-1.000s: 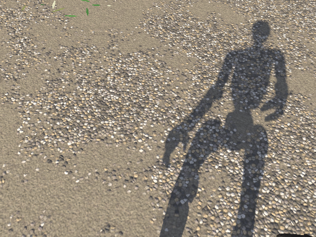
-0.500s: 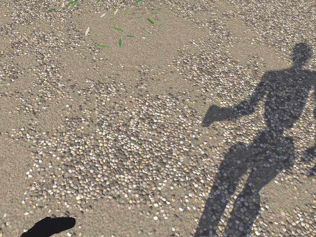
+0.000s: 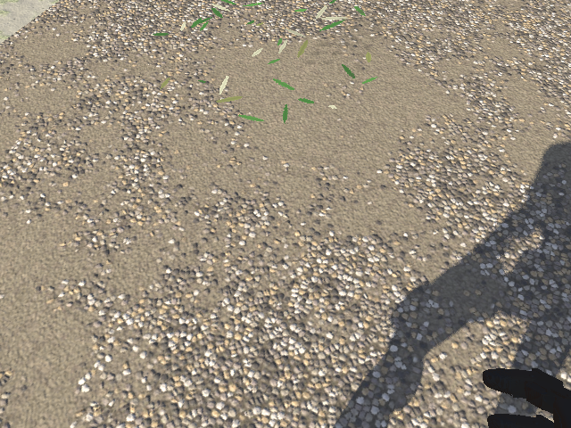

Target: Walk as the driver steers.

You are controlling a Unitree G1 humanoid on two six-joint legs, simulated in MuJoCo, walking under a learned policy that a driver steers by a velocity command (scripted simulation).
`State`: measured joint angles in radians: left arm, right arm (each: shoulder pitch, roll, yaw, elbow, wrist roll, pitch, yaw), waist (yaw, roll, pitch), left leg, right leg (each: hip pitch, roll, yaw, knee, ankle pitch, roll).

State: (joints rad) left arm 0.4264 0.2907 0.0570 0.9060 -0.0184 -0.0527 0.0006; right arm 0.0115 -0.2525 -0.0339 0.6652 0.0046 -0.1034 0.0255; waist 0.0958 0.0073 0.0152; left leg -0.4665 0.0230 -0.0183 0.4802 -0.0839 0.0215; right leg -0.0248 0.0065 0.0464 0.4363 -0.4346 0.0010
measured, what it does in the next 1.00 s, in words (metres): walks ahead: right foot, then left foot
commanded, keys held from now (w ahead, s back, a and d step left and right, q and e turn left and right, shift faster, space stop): w+e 0.18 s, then no key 0.82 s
